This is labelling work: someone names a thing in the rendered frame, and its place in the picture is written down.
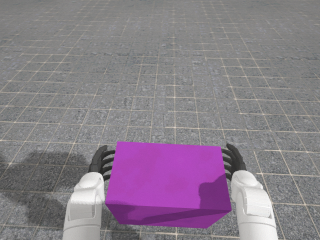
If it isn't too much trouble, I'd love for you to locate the right robot hand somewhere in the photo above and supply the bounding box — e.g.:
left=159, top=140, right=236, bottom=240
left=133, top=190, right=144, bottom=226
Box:
left=221, top=143, right=247, bottom=181

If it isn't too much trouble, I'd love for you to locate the robot right forearm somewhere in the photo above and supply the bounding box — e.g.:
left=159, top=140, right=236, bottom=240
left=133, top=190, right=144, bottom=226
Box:
left=231, top=170, right=278, bottom=240

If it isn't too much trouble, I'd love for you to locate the left robot hand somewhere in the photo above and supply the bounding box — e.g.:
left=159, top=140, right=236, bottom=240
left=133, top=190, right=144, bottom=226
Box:
left=88, top=145, right=116, bottom=182

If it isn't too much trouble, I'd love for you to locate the carton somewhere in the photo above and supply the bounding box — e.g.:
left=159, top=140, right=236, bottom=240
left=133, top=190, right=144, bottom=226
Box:
left=105, top=141, right=232, bottom=229

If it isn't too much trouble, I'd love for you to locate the robot left forearm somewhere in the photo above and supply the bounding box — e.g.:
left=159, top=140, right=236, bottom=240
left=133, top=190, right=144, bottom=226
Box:
left=62, top=172, right=105, bottom=240

